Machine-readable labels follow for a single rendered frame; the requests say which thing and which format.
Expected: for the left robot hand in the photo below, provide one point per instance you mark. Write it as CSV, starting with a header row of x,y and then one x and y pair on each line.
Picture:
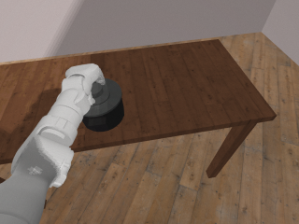
x,y
92,71

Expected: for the knob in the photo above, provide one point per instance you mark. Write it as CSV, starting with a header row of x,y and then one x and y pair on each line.
x,y
97,90

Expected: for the robot left upper arm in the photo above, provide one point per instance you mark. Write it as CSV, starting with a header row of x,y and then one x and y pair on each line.
x,y
44,164

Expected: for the robot left forearm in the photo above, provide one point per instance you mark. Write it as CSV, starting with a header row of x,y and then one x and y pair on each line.
x,y
61,123

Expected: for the lid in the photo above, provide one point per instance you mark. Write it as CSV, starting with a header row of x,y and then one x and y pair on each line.
x,y
105,103

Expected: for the table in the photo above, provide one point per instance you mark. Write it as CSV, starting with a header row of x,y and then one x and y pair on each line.
x,y
166,91

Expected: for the pot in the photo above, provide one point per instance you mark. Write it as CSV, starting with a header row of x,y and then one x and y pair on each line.
x,y
105,122

